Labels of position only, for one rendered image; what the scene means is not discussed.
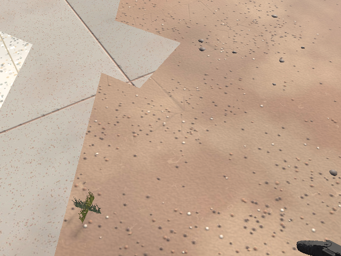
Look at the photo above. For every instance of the robot right hand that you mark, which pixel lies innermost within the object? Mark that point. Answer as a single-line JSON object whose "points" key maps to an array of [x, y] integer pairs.
{"points": [[319, 248]]}

